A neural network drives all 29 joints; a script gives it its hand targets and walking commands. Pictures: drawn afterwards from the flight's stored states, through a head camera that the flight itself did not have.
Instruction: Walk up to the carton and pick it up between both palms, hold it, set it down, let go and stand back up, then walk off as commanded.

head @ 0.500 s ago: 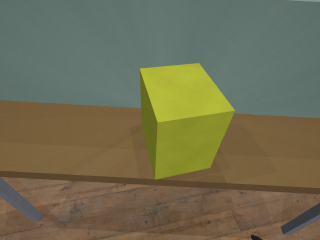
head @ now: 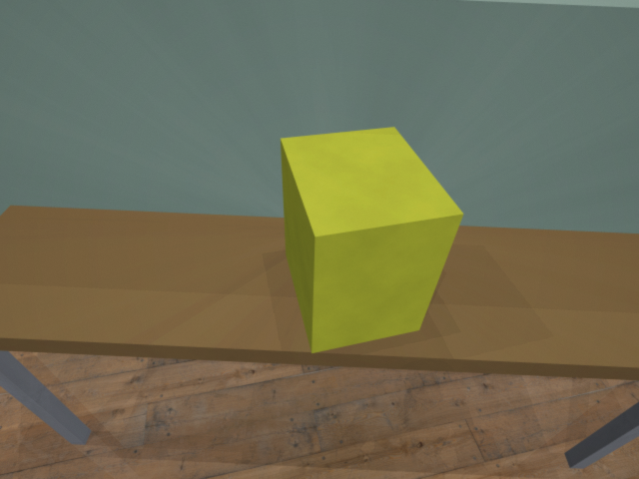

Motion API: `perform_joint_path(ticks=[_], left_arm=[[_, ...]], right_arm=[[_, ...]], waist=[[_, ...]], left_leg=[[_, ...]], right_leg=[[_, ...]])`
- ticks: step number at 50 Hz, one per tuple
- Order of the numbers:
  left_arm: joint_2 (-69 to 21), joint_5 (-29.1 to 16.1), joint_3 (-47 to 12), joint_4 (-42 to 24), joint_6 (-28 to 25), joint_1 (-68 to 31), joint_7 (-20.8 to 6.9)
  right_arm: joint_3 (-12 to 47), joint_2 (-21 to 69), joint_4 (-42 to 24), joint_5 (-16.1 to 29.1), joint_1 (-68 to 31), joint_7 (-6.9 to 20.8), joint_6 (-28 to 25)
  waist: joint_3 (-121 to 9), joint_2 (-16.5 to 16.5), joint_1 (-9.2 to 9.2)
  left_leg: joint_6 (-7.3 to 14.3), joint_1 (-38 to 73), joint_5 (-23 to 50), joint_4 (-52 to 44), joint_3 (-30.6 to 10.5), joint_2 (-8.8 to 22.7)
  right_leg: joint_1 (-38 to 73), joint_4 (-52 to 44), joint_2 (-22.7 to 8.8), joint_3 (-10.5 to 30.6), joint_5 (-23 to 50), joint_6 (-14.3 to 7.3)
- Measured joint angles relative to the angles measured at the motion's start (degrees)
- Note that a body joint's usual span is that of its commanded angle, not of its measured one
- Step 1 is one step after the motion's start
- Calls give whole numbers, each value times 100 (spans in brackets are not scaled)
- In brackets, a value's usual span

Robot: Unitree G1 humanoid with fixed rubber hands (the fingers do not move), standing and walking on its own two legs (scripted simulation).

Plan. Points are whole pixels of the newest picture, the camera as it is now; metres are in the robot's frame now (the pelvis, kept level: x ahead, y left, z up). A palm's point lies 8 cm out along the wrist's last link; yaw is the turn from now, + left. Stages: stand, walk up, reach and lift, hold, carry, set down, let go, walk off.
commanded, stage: stand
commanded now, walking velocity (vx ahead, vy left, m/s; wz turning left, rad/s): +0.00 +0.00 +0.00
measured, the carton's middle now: (353, 239) +0.50 +0.00 +0.02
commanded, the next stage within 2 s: walk off in 0.08 s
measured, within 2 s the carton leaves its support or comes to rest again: neither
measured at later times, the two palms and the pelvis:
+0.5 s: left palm out of the picture +0.03 +0.27 -0.13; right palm out of the picture +0.10 -0.25 -0.11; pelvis -0.02 -0.01 -0.01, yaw +0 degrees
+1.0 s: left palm out of the picture -0.09 +0.33 -0.16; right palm out of the picture -0.10 -0.25 -0.14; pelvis -0.16 +0.03 -0.04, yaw -4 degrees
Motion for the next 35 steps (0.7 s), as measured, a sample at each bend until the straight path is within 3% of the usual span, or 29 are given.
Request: perform_joint_path(ticks=[16, 28, 32, 35], left_arm=[[1, 0, 6, 28, -1, -1, -9], [8, 0, 106, -649, -1, 0, 80], [15, 0, 149, -715, -1, 0, 89], [19, 0, 197, -775, 31, 0, 121]], right_arm=[[0, -11, 0, 0, 8, -2, 5], [-1, -154, 1, 0, -360, -38, 221], [-1, -289, 4, 0, -345, -38, 312], [-4, -408, 4, 0, -233, -38, 396]], waist=[[4, 124, 0], [127, 137, 0], [192, 137, 2], [220, 137, 3]], left_leg=[[1, 0, 4, 2, 0, 0], [10, 2, -4, 392, 14, -21], [39, -95, -848, 1114, 13, -44], [48, -96, -1009, 1964, 14, -108]], right_leg=[[-1, 4, 0, 0, 4, 0], [-115, 625, -34, 0, -112, -68], [-114, 849, -35, 2, -115, -110], [-141, 925, -35, -4, -57, -110]])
